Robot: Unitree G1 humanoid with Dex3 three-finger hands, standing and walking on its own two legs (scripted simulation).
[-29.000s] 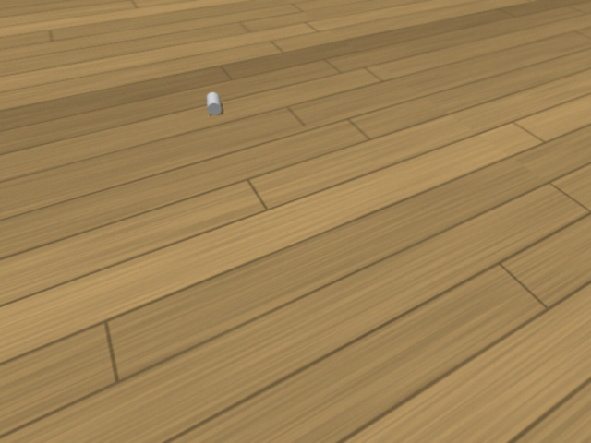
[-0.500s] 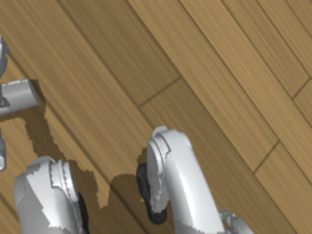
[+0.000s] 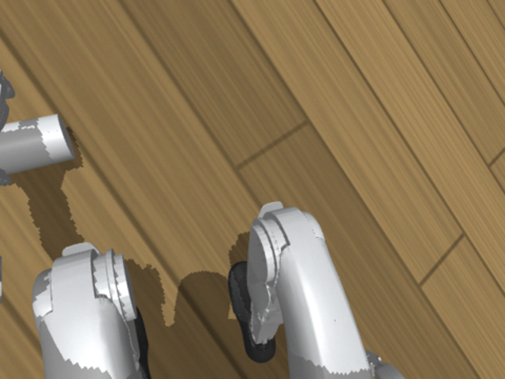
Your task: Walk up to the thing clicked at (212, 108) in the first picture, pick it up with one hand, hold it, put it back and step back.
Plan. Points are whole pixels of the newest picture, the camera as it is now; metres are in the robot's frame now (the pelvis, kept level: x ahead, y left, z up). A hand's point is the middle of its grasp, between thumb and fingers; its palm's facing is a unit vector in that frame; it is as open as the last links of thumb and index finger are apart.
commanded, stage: rest palm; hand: left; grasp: from above
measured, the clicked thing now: (25, 145) +0.50 +0.27 -0.28
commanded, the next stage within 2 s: close in 1.22 s
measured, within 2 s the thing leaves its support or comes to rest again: neither
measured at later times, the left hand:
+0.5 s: hand (21, 140) +0.50 +0.26 -0.23, palm faces -0.43 -0.14 -0.89, open 14.1 cm
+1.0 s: hand (24, 146) +0.49 +0.26 -0.25, palm faces -0.43 -0.14 -0.89, open 13.8 cm
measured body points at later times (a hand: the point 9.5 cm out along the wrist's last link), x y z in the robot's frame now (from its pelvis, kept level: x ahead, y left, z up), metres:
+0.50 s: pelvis +0.00 +0.00 -0.01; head +0.28 +0.08 +0.33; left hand +0.52 +0.27 -0.18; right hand +0.00 -0.25 -0.08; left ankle +0.07 +0.12 -0.28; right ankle +0.10 -0.12 -0.28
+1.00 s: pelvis +0.00 +0.01 -0.01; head +0.29 +0.10 +0.32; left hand +0.51 +0.27 -0.20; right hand +0.02 -0.25 -0.07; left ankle +0.07 +0.12 -0.28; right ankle +0.10 -0.12 -0.28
